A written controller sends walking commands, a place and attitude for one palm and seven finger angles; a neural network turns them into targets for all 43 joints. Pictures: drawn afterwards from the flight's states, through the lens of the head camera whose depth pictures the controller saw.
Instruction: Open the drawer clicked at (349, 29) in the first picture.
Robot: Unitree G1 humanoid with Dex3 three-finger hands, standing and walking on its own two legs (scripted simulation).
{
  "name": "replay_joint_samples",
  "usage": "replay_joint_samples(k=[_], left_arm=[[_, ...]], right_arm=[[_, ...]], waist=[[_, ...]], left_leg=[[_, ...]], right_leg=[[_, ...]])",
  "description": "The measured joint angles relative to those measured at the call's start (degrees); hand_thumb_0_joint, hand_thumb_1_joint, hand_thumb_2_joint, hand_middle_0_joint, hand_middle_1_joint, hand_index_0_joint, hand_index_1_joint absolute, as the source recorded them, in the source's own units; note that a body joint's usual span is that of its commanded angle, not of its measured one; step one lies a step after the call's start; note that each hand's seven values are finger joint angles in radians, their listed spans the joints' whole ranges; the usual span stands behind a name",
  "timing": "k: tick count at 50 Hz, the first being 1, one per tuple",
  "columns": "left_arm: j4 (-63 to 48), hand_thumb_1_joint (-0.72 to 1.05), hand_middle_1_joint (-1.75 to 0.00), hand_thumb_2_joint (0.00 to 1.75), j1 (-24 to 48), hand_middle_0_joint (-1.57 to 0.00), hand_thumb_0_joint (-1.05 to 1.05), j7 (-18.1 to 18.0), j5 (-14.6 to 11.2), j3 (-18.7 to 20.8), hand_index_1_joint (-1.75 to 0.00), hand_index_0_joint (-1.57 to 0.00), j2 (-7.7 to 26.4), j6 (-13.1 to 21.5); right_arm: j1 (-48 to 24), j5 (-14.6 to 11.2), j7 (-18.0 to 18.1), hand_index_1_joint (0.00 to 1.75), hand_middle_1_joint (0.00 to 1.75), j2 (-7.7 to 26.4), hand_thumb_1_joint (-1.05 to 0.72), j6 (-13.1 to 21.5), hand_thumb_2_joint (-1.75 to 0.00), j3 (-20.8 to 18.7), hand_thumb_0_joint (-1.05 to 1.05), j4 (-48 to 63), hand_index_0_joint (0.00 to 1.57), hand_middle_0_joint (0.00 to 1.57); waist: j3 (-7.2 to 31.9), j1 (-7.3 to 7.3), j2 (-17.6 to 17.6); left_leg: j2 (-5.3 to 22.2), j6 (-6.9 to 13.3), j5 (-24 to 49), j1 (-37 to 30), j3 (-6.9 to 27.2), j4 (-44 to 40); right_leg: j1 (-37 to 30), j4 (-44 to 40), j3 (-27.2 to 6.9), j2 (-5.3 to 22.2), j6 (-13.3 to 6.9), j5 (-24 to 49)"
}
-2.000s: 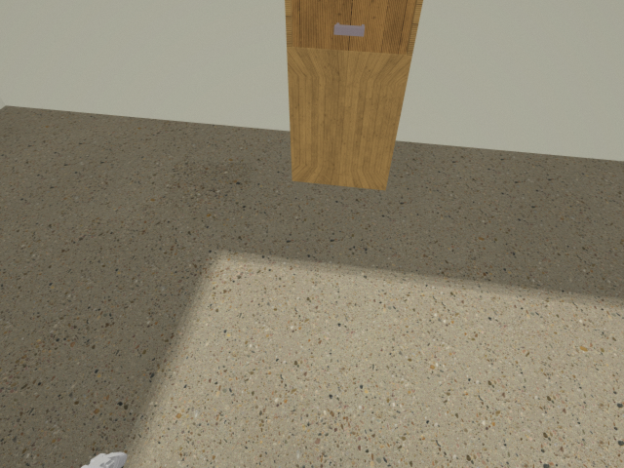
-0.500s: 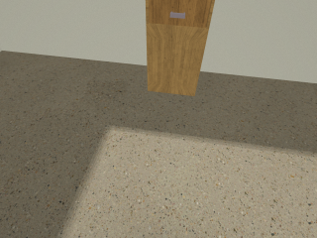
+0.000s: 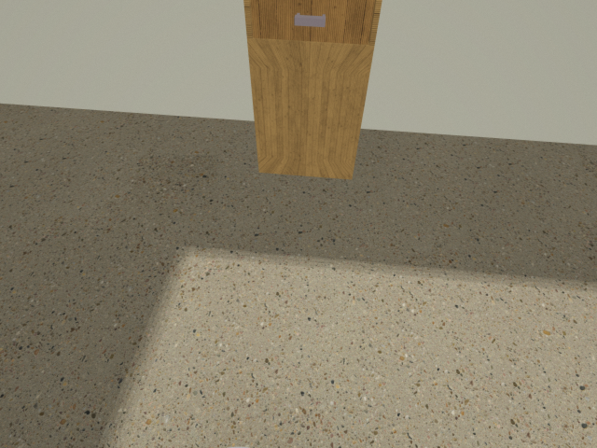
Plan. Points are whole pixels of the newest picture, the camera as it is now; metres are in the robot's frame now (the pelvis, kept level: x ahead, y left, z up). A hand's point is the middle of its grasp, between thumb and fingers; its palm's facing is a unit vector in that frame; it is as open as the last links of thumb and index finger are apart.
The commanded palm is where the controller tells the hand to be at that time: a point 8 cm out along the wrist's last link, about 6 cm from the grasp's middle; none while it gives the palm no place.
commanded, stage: walk to a spot facing it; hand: left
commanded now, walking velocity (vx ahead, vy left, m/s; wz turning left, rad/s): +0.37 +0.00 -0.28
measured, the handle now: (310, 18) +1.43 +0.10 +0.00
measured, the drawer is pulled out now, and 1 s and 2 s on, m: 0.00 0.00 0.00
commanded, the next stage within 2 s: turn to face it in 1.22 s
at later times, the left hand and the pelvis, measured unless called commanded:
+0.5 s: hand (188, 346) +0.30 +0.23 -0.15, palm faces -0.15 -0.97 -0.19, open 7.4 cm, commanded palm none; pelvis +0.19 +0.05 +0.02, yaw -13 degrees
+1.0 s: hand (255, 268) +0.48 +0.14 -0.16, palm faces -0.27 -0.94 -0.21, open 7.2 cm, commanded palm none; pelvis +0.40 -0.04 +0.01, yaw -18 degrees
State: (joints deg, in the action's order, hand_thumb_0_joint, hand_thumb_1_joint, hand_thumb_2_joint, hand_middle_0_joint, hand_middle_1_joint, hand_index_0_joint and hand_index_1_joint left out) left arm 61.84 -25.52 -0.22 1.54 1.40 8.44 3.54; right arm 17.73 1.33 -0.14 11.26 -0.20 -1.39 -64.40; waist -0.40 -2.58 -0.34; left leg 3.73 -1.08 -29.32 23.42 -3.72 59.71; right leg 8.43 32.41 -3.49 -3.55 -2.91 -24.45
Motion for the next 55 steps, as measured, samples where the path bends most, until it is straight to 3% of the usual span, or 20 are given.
replay_joint_samples(k=[5,9,10,12,15,18,22,27,34,36,38,40,42,45,48,52,55], left_arm=[[2.76,0.91,-0.30,0.90,-3.93,-0.20,0.00,-0.43,0.18,-0.40,-0.30,-0.20,-1.86,-0.48],[4.64,0.91,-0.30,0.90,-4.86,-0.20,0.00,-0.26,-0.11,0.13,-0.30,-0.20,-1.57,-1.02],[4.82,0.91,-0.30,0.90,-5.19,-0.20,0.00,-0.22,-0.29,0.41,-0.30,-0.20,-1.42,-1.08],[5.04,0.91,-0.30,0.90,-4.32,-0.20,0.01,0.03,-0.68,1.09,-0.30,-0.20,-0.74,-1.75],[3.94,0.91,-0.30,0.90,-0.45,-0.20,0.01,0.17,-0.40,1.85,-0.30,-0.20,1.32,-2.63],[0.88,0.91,-0.30,0.90,4.13,-0.20,0.01,0.63,0.16,2.66,-0.30,-0.20,3.09,-2.85],[-3.31,0.92,-0.30,0.90,9.19,-0.20,0.01,1.12,0.48,3.45,-0.30,-0.19,3.76,-3.09],[-5.94,0.92,-0.30,0.90,14.97,-0.19,0.00,1.91,0.53,3.32,-0.30,-0.19,3.74,-3.53],[-6.77,0.92,-0.30,0.90,20.42,-0.19,0.00,2.35,0.39,2.37,-0.30,-0.19,3.09,-3.27],[-6.98,0.91,-0.30,0.90,21.14,-0.20,0.00,2.33,0.47,1.99,-0.30,-0.19,2.97,-1.84],[-6.89,0.91,-0.30,0.90,21.06,-0.20,0.00,1.91,-0.08,1.73,-0.30,-0.20,2.50,-0.27],[-6.27,0.91,-0.30,0.90,19.52,-0.20,0.00,1.44,-0.51,1.34,-0.30,-0.20,1.87,0.27],[-4.97,0.91,-0.30,0.90,17.16,-0.20,0.00,0.89,-0.56,1.08,-0.30,-0.20,1.10,0.25],[-3.33,0.95,-0.30,0.90,13.79,-0.20,-0.02,-0.42,-0.75,2.43,-0.30,-0.20,1.75,0.46],[-1.23,0.95,-0.30,0.90,11.00,-0.20,-0.02,-0.23,-0.34,2.25,-0.30,-0.20,2.77,0.06],[0.79,0.94,-0.30,0.90,7.54,-0.20,-0.01,0.26,-0.15,1.90,-0.30,-0.20,3.12,-0.31],[1.96,0.93,-0.30,0.90,4.65,-0.20,0.00,0.50,-0.25,1.87,-0.30,-0.20,3.13,-0.79]], right_arm=[[-6.68,-0.36,-0.89,0.30,0.30,-1.00,-0.91,0.71,-0.90,-0.65,0.01,4.28,0.20,0.20],[-11.42,-0.72,-1.25,0.30,0.30,-2.24,-0.91,2.77,-0.90,-0.54,0.01,8.17,0.20,0.20],[-12.01,-0.64,-1.07,0.30,0.30,-2.34,-0.91,3.60,-0.90,-0.35,0.01,9.02,0.20,0.20],[-12.92,-0.11,-0.45,0.30,0.30,-2.92,-0.91,4.97,-0.90,-0.36,0.00,9.98,0.20,0.20],[-11.61,0.07,0.14,0.30,0.30,-4.12,-0.91,5.00,-0.90,-0.15,0.00,9.53,0.20,0.20],[-8.10,-0.06,0.82,0.30,0.30,-4.83,-0.91,4.94,-0.90,-0.63,-0.01,7.61,0.20,0.20],[-3.93,0.02,1.50,0.30,0.30,-2.58,-0.95,5.23,-0.90,-2.05,-0.03,5.88,0.21,0.20],[1.09,0.37,1.06,0.30,0.30,-0.82,-0.94,4.75,-0.90,-2.03,-0.02,3.12,0.20,0.20],[7.38,0.88,0.65,0.30,0.30,-1.09,-0.92,3.63,-0.90,-1.32,0.00,-0.03,0.20,0.20],[9.14,0.46,0.38,0.30,0.30,-1.74,-0.91,3.12,-0.90,-0.94,0.00,-1.16,0.20,0.20],[8.68,-0.11,0.09,0.30,0.30,-2.37,-0.91,2.08,-0.90,-0.54,0.00,-2.24,0.20,0.20],[7.22,-0.24,-0.02,0.30,0.30,-2.74,-0.91,1.41,-0.90,-0.65,0.01,-2.44,0.20,0.20],[5.09,-0.01,-0.03,0.30,0.30,-2.79,-0.91,1.18,-0.90,-0.89,0.01,-1.56,0.20,0.20],[1.73,0.26,-0.10,0.30,0.30,-3.11,-0.91,1.25,-0.90,-1.21,0.01,0.93,0.20,0.20],[-1.62,0.52,-0.16,0.30,0.30,-3.02,-0.92,1.32,-0.90,-1.52,0.01,3.11,0.20,0.20],[-4.55,0.26,-0.95,0.30,0.30,-0.87,-0.95,1.82,-0.90,-2.06,0.02,4.43,0.20,0.20],[-5.78,0.26,-1.21,0.30,0.30,0.25,-0.94,2.91,-0.90,-1.96,0.02,5.51,0.20,0.20]], waist=[[-1.03,-0.26,1.24],[-2.29,-0.07,2.49],[-2.37,-0.01,2.50],[-2.80,0.33,2.94],[-2.62,0.27,3.98],[-1.39,0.27,3.91],[0.31,1.16,3.48],[-0.08,2.83,2.49],[-2.40,6.24,0.50],[-2.99,6.28,0.08],[-3.94,5.99,-0.09],[-3.97,5.52,-0.09],[-3.44,5.26,-0.35],[-2.17,5.00,-0.42],[-1.26,4.39,-0.26],[-0.88,2.56,0.10],[-0.72,1.60,0.83]], left_leg=[[0.55,-0.19,7.93,7.73,-1.32,-5.87],[-0.12,0.64,15.56,5.72,-1.88,-19.47],[-0.19,1.05,16.84,3.56,-2.04,-22.95],[0.03,3.05,15.71,2.56,-2.96,-21.09],[-0.04,3.69,13.56,-1.13,-5.68,-21.22],[-0.43,3.56,14.22,-5.78,-7.28,-26.51],[-1.44,3.83,14.72,-11.07,-9.52,-33.12],[-1.99,3.16,13.63,-17.32,-11.46,-38.24],[0.68,-0.27,6.83,-23.44,-13.77,-36.43],[3.10,-0.93,2.90,-21.84,-13.44,-28.13],[3.94,-0.30,0.48,-14.88,-8.35,-9.74],[3.37,0.20,2.58,-7.44,-4.01,4.51],[3.86,0.17,6.31,-1.47,-2.14,8.88],[5.16,-0.64,9.95,4.82,-1.28,4.47],[5.82,-1.03,13.15,7.15,-1.67,-5.42],[5.09,-0.45,15.70,5.45,-2.65,-17.03],[3.61,0.17,16.61,0.64,-4.45,-24.54]], right_leg=[[-5.75,-7.94,-2.92,0.86,1.03,1.66],[-9.24,-8.78,-4.77,1.81,2.40,-0.64],[-8.84,-5.73,-5.18,1.68,2.41,-2.52],[-3.27,9.85,-3.89,1.46,1.28,-5.29],[8.00,32.95,0.52,2.63,0.10,-1.49],[16.73,38.33,4.76,5.01,0.31,3.38],[23.45,32.44,6.54,7.89,1.51,9.13],[24.13,18.34,7.31,9.88,2.57,13.38],[17.60,3.31,10.27,7.84,0.83,11.80],[14.49,0.30,11.48,6.49,-0.32,14.84],[14.06,3.68,11.78,5.72,-0.67,12.27],[11.62,2.88,11.69,4.93,-0.65,9.70],[8.50,-0.45,11.53,4.05,-0.03,9.86],[4.56,-4.99,11.47,3.13,-0.10,10.13],[1.35,-7.46,11.23,2.87,0.41,9.28],[-2.59,-7.55,10.91,3.13,1.98,6.03],[-4.72,-4.39,10.39,4.01,3.54,1.63]])
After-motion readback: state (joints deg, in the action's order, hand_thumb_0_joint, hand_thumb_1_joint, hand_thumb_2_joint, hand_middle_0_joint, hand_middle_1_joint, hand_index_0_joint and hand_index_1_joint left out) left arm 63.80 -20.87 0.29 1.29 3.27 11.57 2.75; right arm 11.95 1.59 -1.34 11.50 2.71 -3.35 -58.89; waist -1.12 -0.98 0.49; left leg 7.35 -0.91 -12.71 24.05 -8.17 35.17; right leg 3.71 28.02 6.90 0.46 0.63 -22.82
